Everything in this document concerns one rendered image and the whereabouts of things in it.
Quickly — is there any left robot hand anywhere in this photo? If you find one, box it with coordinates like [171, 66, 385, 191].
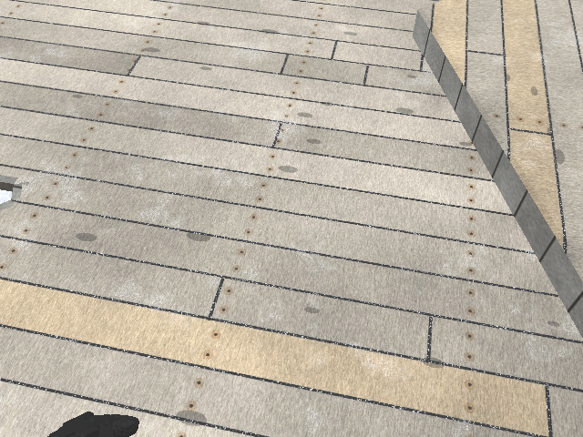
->
[47, 412, 139, 437]

